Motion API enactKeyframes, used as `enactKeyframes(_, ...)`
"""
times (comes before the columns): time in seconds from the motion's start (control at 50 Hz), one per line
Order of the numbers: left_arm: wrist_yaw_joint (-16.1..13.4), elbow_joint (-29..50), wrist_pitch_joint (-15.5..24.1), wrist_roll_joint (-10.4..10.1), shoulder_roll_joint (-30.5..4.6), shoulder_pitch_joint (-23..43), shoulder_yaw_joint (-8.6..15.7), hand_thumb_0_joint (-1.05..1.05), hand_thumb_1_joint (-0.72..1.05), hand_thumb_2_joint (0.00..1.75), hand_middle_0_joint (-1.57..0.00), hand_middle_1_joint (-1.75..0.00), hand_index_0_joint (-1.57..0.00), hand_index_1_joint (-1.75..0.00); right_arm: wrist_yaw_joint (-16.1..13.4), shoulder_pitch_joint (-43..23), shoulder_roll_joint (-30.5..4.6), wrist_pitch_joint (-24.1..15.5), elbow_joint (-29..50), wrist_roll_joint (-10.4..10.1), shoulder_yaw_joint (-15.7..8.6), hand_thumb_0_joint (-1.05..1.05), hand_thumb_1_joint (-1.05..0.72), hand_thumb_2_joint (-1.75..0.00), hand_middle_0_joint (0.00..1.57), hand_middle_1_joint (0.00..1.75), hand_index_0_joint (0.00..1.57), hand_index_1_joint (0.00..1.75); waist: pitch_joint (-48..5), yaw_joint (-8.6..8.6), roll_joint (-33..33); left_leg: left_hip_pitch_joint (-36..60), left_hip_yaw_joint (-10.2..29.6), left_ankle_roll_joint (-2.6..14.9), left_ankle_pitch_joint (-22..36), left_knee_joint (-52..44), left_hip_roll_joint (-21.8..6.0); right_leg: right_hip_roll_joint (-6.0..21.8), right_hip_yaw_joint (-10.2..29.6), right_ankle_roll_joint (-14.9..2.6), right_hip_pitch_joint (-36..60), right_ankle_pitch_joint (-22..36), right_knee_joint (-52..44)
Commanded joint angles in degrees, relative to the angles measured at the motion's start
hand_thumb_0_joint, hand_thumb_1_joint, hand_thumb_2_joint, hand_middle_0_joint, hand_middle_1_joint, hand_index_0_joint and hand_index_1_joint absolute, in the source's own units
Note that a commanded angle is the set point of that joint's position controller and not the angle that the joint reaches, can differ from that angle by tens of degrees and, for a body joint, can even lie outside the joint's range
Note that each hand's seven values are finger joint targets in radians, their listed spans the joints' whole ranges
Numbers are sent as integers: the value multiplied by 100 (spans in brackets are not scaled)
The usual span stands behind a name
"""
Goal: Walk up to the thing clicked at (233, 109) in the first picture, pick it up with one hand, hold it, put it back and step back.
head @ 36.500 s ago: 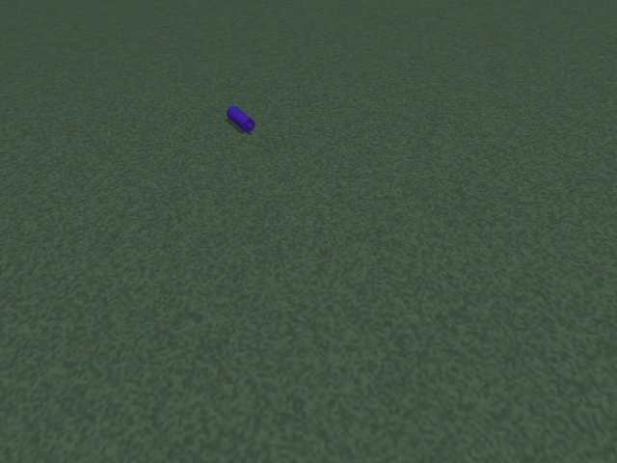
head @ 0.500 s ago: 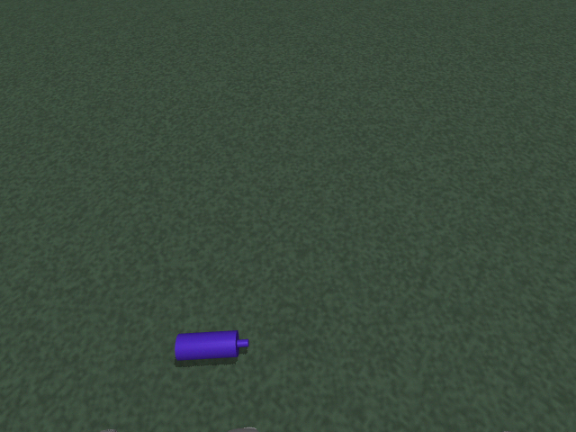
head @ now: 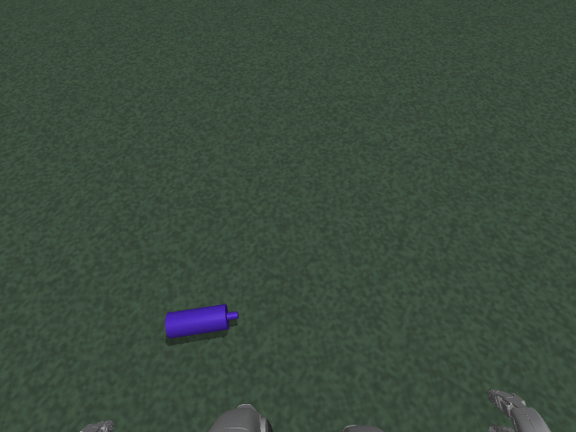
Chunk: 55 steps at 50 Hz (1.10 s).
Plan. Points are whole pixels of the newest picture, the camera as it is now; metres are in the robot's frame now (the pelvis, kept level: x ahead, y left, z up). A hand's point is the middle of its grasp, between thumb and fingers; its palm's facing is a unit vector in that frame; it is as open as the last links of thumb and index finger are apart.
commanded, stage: step back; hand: left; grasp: from above
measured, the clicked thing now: (203, 320) +0.49 +0.32 -0.71
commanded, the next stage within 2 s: none
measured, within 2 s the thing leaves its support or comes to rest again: neither
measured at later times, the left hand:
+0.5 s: hand out of the picture -0.02 +0.27 -0.14, palm faces +0.08 -0.94 -0.34, open 7.4 cm
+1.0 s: hand out of the picture -0.21 +0.22 -0.11, palm faces +0.04 -0.89 -0.44, open 7.4 cm
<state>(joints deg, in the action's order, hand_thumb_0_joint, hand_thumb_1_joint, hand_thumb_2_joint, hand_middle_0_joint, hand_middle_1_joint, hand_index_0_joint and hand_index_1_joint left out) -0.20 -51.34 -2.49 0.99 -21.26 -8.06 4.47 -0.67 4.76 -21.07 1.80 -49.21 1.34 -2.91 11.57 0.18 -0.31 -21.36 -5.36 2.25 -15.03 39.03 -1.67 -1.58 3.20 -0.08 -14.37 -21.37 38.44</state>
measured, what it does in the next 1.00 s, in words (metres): walks backwards: left foot, then right foot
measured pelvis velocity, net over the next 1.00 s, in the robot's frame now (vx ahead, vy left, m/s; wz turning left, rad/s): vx -0.29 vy -0.06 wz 0.05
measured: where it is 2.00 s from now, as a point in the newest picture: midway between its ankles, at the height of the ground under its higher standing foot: outside the picture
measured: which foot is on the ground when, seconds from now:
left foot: down 0.00-0.04, up 0.06-0.34, down 0.36-0.78, up 0.80-1.00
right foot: down 0.00-0.38, up 0.40-0.74, down 0.76-1.00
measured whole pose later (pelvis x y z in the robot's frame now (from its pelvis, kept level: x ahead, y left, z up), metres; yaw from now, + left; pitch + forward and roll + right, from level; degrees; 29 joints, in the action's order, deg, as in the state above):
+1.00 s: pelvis -0.29 -0.06 +0.01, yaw +3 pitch -1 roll +2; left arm 0.0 -46.9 -2.7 2.4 -19.8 -10.8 4.6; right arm -1.8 11.7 -24.0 2.7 -49.6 0.5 -3.2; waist 7.8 -0.7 2.4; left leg -25.2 8.4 -0.9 -26.3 64.8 6.6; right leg 0.9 0.3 -1.7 -19.1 -14.6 34.7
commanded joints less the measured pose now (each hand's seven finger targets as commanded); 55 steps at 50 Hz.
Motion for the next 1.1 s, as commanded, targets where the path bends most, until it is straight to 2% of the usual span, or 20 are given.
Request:
enactKeyframes(0.0,-75,381,196,157,-1525,-637,465,0,90,90,-20,-30,-20,-30,-38,-13,-1159,-40,460,-138,-277,0,-90,-90,20,30,20,30,-1536,-123,-665,-443,917,15,-141,338,-124,1235,1742,-815,848,1489,-1565)
enactKeyframes(0.02,-56,559,167,99,-1960,-238,543,0,90,90,-20,-30,-20,-30,-88,-124,-1056,-5,452,-138,-299,0,-90,-90,20,30,20,30,-1175,-280,-1566,-474,663,-208,-1934,1737,707,2276,2722,-1806,-202,1510,-2079)
enactKeyframes(0.04,-79,776,198,160,-1985,144,536,0,90,90,-20,-30,-20,-30,-119,-9,-1211,34,360,-80,-381,0,-90,-90,20,30,20,30,-829,-202,-1470,-106,1272,-277,-2162,2750,610,2536,3066,-1995,-1098,1601,-2179)
enactKeyframes(0.12,-141,957,197,82,-1210,537,396,0,90,90,-20,-30,-20,-30,-92,597,-1118,-16,58,-188,-259,0,-90,-90,20,30,20,30,-987,128,-760,-498,1421,-281,-1270,2985,994,1287,993,-1151,-145,2773,-1537)
enactKeyframes(0.26,-175,1075,76,88,-1176,-137,357,0,90,90,-20,-30,-20,-30,-142,686,-1030,-172,294,-101,-171,0,-90,-90,20,30,20,30,-1697,-238,-1122,-399,934,-268,-1302,-152,241,1457,944,-1144,1777,3701,-650)
enactKeyframes(0.32,-100,1146,-54,-20,-1251,61,300,0,90,90,-20,-30,-20,-30,-122,1079,-1058,-235,116,8,-276,0,-90,-90,20,30,20,30,-1663,-5,-885,842,703,-170,819,-1860,254,1103,650,-709,779,2814,-66)
enactKeyframes(0.36,-81,1242,-66,-56,-875,-43,231,0,90,90,-20,-30,-20,-30,-79,729,-1962,-222,253,140,-495,0,-90,-90,20,30,20,30,-1451,-102,1245,1631,3265,652,1816,-2024,-1617,-253,-71,-161,-1441,-641,1204)
enactKeyframes(0.38,-173,1277,-55,10,-1148,449,364,0,90,90,-20,-30,-20,-30,-54,663,-2318,-211,362,109,-544,0,-90,-90,20,30,20,30,-1238,302,1479,514,3855,1498,2076,-2126,-2264,-341,507,-20,-1086,-1693,2290)
enactKeyframes(0.4,-186,1191,-57,47,-1271,543,394,0,90,90,-20,-30,-20,-30,-91,487,-2098,-238,336,118,-511,0,-90,-90,20,30,20,30,-925,245,1133,-10,3791,1566,1823,-2163,-2225,-274,856,-38,-939,-1530,2957)
enactKeyframes(0.46,-109,887,-69,-83,-1113,-240,373,0,90,90,-20,-30,-20,-30,-129,-93,-1457,-259,488,93,-325,0,-90,-90,20,30,20,30,-1023,-334,667,883,1775,859,2682,-1605,-1110,-560,931,-119,-1509,-628,3496)
enactKeyframes(0.6,-87,943,23,20,-1018,-156,326,0,90,90,-20,-30,-20,-30,-148,590,-1434,-202,531,17,-412,0,-90,-90,20,30,20,30,-1416,188,969,2055,1771,1308,2610,-1187,-1307,-225,426,274,-1417,-836,1837)
enactKeyframes(0.72,0,388,94,51,-998,-1107,382,0,90,90,-20,-30,-20,-30,-83,27,-1630,-9,734,-11,-435,0,-90,-90,20,30,20,30,-1755,-223,1188,753,1480,662,1347,-699,-965,7,-281,-119,606,620,-1382)
enactKeyframes(0.74,6,396,121,125,-1234,-1088,440,0,90,90,-20,-30,-20,-30,-70,14,-1460,12,772,-63,-385,0,-90,-90,20,30,20,30,-1646,-222,694,-22,1406,328,571,-349,-581,290,376,-303,836,645,-1359)
enactKeyframes(0.76,15,518,134,196,-1713,-1023,569,0,90,90,-20,-30,-20,-30,-81,-12,-1144,4,893,-105,-307,0,-90,-90,20,30,20,30,-1392,-262,-739,-1166,1118,-69,-932,692,370,1397,2116,-732,795,375,-1752)
enactKeyframes(0.78,18,782,98,178,-2255,-447,663,0,90,90,-20,-30,-20,-30,-191,-79,-1173,21,889,-91,-362,0,-90,-90,20,30,20,30,-1085,-400,-1477,-847,1205,-286,-2021,2154,761,2470,2957,-1652,-779,41,-2261)
enactKeyframes(0.8,-27,966,124,157,-2233,51,643,0,90,90,-20,-30,-20,-30,-210,32,-1428,29,765,-87,-461,0,-90,-90,20,30,20,30,-674,-252,-1548,-381,1520,-287,-1890,2913,474,2685,3264,-1775,-1833,-318,-2584)
enactKeyframes(0.86,-78,1063,144,148,-1381,749,451,0,90,90,-20,-30,-20,-30,-135,678,-1238,9,363,-141,-337,0,-90,-90,20,30,20,30,-621,245,-799,-562,1575,-217,-922,3186,942,1249,896,-906,-1031,1069,-1788)
enactKeyframes(0.88,-80,1064,141,163,-1335,645,480,0,90,90,-20,-30,-20,-30,-153,773,-1136,-21,333,-130,-280,0,-90,-90,20,30,20,30,-790,176,-918,-657,1475,-270,-902,3195,971,1114,710,-833,-667,1341,-1636)
enactKeyframes(1.0,-206,1029,110,160,-1216,-391,422,0,90,90,-20,-30,-20,-30,-195,543,-990,-137,496,-43,-180,0,-90,-90,20,30,20,30,-1409,-431,-1122,-1008,1068,-428,-1720,1490,570,1635,945,-1255,1521,3385,-982)
enactKeyframes(1.08,-204,1151,22,85,-1314,-147,367,0,90,90,-20,-30,-20,-30,-147,1052,-1057,-124,265,0,-266,0,-90,-90,20,30,20,30,-1775,-259,-1216,54,634,-249,-1202,-97,371,1699,952,-1118,1251,3303,-724)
